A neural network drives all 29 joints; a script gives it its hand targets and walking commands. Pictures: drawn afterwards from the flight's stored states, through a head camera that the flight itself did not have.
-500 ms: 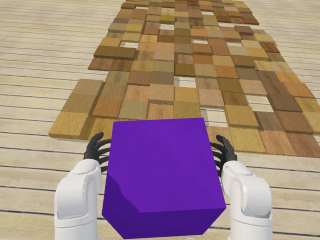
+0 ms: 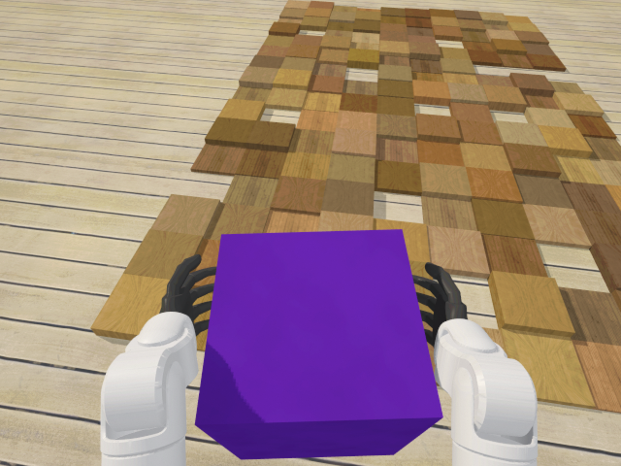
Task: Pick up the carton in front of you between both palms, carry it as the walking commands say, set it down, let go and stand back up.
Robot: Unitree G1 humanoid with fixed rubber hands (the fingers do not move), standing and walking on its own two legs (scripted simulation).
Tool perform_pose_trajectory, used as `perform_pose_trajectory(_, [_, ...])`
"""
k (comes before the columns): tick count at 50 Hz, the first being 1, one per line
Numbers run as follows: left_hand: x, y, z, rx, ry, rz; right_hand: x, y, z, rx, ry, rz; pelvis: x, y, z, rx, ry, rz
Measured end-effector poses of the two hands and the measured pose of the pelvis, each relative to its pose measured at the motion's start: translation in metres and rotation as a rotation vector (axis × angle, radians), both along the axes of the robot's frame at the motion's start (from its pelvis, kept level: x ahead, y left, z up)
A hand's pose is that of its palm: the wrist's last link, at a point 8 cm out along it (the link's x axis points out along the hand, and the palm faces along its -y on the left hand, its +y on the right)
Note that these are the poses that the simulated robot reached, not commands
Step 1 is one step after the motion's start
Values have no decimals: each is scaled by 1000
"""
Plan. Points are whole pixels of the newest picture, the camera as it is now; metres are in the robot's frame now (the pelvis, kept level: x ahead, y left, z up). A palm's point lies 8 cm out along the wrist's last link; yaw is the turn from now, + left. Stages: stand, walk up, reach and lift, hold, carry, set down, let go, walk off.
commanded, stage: carry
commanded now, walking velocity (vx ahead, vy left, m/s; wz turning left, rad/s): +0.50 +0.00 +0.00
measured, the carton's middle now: (314, 354) +0.26 +0.00 +0.02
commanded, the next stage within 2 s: none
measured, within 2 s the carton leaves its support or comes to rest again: neither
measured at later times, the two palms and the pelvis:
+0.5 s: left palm (226, 117) +0.65 +0.15 +0.13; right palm (397, 125) +0.64 -0.15 +0.12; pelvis +0.34 +0.00 +0.00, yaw -1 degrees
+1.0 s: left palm (249, 35) +1.04 +0.15 +0.13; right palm (371, 44) +1.00 -0.15 +0.13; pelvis +0.67 +0.04 +0.00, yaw -2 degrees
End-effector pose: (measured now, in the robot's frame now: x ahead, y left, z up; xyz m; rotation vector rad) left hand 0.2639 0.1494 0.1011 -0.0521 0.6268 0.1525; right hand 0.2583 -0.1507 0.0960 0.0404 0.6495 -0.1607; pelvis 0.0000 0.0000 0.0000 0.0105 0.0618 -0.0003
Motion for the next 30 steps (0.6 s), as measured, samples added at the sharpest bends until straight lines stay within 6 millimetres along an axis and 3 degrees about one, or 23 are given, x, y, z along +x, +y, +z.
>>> perform_pose_trajectory(5, [98, 14, 3, -37, -73, -30, 88, 14, 11, -6, -74, -48, 75, 20, -21, 11, -19, -35])
perform_pose_trajectory(14, [232, 13, 28, -71, -5, -51, 208, 14, 36, 13, -7, -110, 177, 32, 11, -33, 19, -50])
perform_pose_trajectory(21, [326, 8, 32, -61, -28, -16, 313, 9, 38, 27, -29, -77, 277, 19, 9, -30, 20, -37])
perform_pose_trajectory(26, [404, -6, 27, -31, -53, 3, 398, -5, 25, 43, -52, -46, 357, 1, -8, -40, 16, -14])
perform_pose_trajectory(30, [450, -9, 15, -28, 9, 43, 457, -9, 14, 43, 11, -5, 403, -9, -2, -44, 30, -3])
